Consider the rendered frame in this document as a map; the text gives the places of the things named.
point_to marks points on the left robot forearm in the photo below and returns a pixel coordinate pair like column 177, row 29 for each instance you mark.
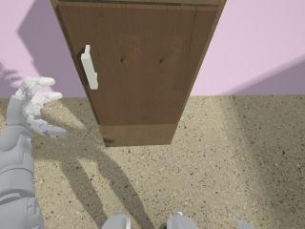
column 16, row 164

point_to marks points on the left robot thigh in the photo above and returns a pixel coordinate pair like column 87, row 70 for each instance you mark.
column 117, row 222

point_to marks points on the robot left upper arm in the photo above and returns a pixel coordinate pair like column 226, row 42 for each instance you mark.
column 24, row 213

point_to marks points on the robot thigh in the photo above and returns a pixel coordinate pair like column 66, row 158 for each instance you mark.
column 117, row 222
column 181, row 222

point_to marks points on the handle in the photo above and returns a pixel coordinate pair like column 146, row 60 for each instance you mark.
column 89, row 69

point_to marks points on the cupboard door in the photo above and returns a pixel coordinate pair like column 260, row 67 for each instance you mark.
column 145, row 57

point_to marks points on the right robot hand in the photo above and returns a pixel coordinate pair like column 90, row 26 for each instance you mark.
column 243, row 225

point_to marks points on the right robot thigh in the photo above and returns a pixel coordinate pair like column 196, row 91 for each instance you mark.
column 181, row 222

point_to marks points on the left robot hand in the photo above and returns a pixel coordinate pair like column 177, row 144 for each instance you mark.
column 21, row 108

